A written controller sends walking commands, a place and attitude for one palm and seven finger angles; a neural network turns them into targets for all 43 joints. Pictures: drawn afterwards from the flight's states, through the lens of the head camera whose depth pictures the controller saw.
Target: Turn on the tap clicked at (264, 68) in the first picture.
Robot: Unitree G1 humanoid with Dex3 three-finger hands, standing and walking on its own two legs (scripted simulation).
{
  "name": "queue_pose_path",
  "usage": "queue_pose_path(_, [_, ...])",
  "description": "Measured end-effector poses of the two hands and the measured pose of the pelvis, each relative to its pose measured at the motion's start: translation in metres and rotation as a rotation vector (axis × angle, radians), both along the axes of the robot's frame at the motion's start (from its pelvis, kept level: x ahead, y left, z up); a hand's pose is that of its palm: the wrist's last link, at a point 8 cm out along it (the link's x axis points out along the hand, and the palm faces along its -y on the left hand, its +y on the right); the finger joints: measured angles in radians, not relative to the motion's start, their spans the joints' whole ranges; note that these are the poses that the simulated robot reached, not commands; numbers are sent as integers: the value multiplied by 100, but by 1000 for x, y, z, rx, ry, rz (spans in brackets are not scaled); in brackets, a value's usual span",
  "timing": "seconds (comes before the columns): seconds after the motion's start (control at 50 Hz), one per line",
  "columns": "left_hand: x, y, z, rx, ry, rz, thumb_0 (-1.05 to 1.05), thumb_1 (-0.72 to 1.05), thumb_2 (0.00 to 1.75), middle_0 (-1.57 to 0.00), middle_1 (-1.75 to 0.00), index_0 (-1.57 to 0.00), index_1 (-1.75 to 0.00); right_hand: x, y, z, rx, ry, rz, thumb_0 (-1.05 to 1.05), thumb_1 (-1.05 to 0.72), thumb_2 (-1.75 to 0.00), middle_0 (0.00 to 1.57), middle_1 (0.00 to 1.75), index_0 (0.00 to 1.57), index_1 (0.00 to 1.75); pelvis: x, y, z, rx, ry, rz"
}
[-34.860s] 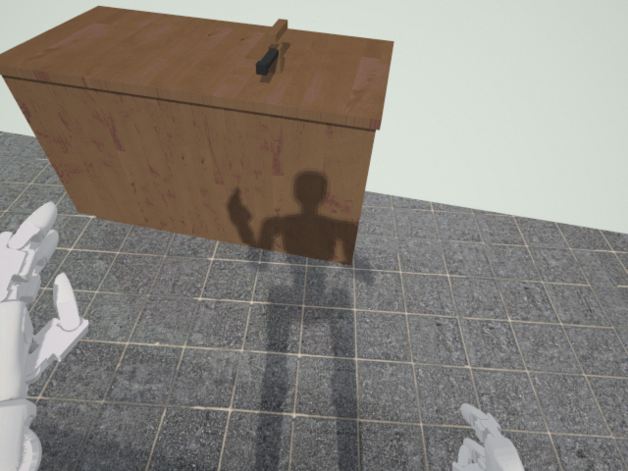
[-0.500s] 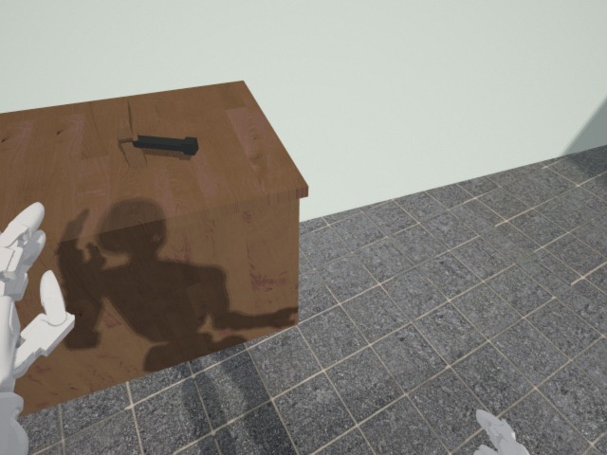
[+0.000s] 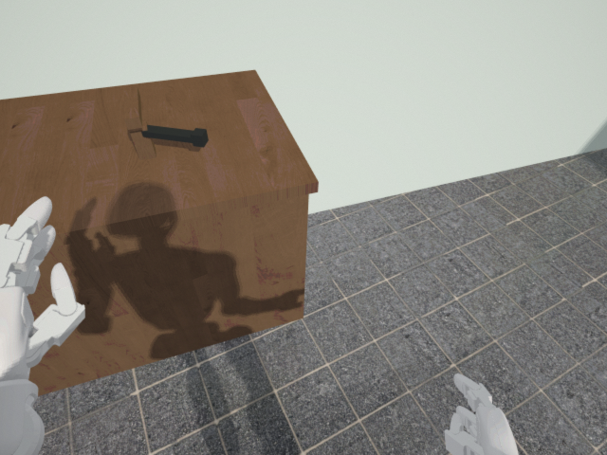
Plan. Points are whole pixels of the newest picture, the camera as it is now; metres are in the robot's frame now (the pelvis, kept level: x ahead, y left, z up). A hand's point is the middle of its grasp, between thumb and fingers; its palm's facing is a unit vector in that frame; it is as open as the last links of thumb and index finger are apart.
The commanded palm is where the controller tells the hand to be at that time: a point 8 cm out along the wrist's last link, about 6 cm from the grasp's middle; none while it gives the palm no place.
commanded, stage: stand and check the lever's angle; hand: left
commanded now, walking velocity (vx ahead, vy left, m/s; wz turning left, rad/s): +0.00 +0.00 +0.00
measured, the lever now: (199, 137) +0.71 +0.27 +0.03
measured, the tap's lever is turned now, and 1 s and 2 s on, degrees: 61 61 61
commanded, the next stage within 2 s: take the last steps up to it in 0.02 s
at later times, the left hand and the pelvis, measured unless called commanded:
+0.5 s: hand (102, 273) +0.26 +0.24 +0.15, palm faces +0.43 -0.84 -0.32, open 7.4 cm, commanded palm +0.21 +0.28 +0.17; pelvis +0.05 +0.00 -0.02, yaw -1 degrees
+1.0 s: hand (182, 213) +0.35 +0.18 +0.16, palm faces +0.39 -0.83 -0.41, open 7.4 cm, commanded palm +0.30 +0.22 +0.17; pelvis +0.13 -0.05 +0.00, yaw -1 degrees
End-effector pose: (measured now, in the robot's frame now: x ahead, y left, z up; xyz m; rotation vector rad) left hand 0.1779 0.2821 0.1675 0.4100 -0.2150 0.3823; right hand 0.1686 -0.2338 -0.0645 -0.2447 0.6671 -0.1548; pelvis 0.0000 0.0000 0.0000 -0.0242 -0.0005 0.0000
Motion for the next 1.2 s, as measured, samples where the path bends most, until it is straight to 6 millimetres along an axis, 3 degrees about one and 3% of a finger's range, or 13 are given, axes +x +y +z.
queue_pose_path(0.16, [9, -4, 1, 30, 21, -38, 1, 89, 90, -21, -30, -21, -30, -5, -13, -3, -13, 29, -48, 1, -91, -89, 20, 30, 20, 30, 9, -1, 0, 4, 9, -9])
queue_pose_path(0.34, [14, -5, -2, 16, 22, 0, 1, 89, 90, -21, -30, -21, -30, -8, -9, -17, 19, 63, -62, 1, -91, -89, 20, 30, 20, 30, 17, -3, -5, 11, 10, -10])
queue_pose_path(0.44, [29, -5, -3, 7, -16, 18, 1, 89, 90, -21, -30, -21, -30, -2, -5, -31, 33, 103, -55, 1, -91, -89, 20, 30, 20, 30, 34, -4, -12, 4, 8, -5])
queue_pose_path(0.54, [57, -3, -6, 1, -50, 6, 1, 89, 90, -21, -30, -21, -30, 12, -2, -37, 48, 117, -72, 1, -91, -89, 21, 30, 20, 30, 52, -1, -18, 40, -11, -34])
queue_pose_path(0.66, [91, -26, 3, 64, 4, -71, 1, 89, 90, -21, -30, -21, -30, 24, -1, -33, 114, 71, -89, 1, -91, -89, 20, 30, 20, 30, 63, -11, -11, 44, -15, -66])
queue_pose_path(0.76, [103, -51, 13, 149, 25, -101, 1, 89, 90, -21, -30, -21, -30, 34, -16, -43, 136, 79, -90, 1, -91, -89, 21, 30, 20, 30, 84, -29, -12, 39, -20, -58])
queue_pose_path(0.86, [113, -62, 8, 125, 24, -46, 1, 89, 90, -21, -30, -21, -30, 52, -47, -60, 105, 167, -78, 1, -91, -89, 21, 30, 20, 30, 105, -44, -16, 29, -24, -27])
queue_pose_path(1.0, [135, -66, 9, 69, 19, -9, 1, 88, 90, -21, -30, -21, -30, 94, -76, -34, 26, 154, -82, 1, -91, -89, 20, 30, 20, 30, 135, -54, -3, 61, -29, -15])
queue_pose_path(1.1, [160, -65, 11, 76, -60, -38, 1, 88, 90, -21, -30, -21, -30, 140, -81, -25, -8, 46, -83, 1, -91, -89, 20, 30, 20, 30, 159, -51, -16, 38, -38, -23])
queue_pose_path(1.2, [188, -66, 8, 92, -28, -1, 1, 89, 90, -21, -30, -21, -30, 179, -65, -24, 62, -12, -47, 1, -91, -89, 20, 30, 19, 30, 180, -61, -17, 64, -26, -11])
